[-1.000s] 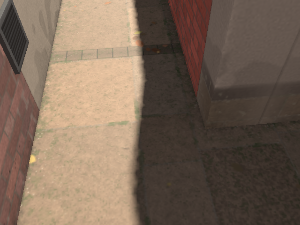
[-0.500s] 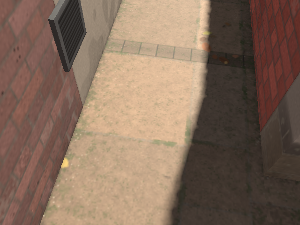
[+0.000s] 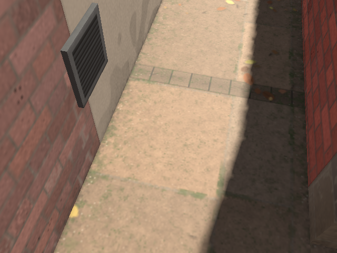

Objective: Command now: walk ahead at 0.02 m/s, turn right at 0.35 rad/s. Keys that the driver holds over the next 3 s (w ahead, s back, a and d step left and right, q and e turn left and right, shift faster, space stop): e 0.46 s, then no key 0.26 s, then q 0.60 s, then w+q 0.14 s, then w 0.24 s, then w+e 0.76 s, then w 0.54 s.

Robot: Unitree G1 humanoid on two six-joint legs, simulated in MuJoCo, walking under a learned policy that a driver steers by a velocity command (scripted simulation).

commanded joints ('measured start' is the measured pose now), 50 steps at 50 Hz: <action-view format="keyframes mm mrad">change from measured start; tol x32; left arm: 1 -50 183 54 -75 -2 25 26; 50 -127 112 7 -48 33 3 67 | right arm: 1 95 -82 -28 -9 16 -19 16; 50 -1 -276 -46 133 -17 -57 38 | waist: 1 -29 -166 -187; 6 -61 238 -102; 26 -46 121 -86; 29 -29 -299 -232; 50 -54 215 -36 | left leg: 1 22 -4 25 -157 102 -7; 6 166 424 -408 -536 449 310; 12 290 343 -73 -410 980 291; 27 227 311 139 -253 912 212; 30 -145 68 81 307 -207 21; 44 105 90 117 -227 277 41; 50 24 319 -339 -513 469 309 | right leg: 1 188 -199 294 -101 12 -175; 6 -214 91 40 387 -508 -4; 12 -302 10 2 835 -344 97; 25 -61 -122 -199 270 -287 76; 29 439 -399 219 25 669 -239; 44 69 -256 -19 -89 -272 -141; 50 30 3 -174 332 -387 3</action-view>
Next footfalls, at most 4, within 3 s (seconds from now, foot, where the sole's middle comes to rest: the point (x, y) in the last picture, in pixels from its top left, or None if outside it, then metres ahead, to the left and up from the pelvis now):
0.08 left None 0.03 0.11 -0.78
0.56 right None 0.03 -0.14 -0.78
0.90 left None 0.07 0.09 -0.78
1.18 right None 0.00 -0.15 -0.78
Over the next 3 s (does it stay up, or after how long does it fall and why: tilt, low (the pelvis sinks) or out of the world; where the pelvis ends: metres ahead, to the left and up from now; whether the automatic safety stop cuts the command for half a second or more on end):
stays up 0.75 -0.10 0.00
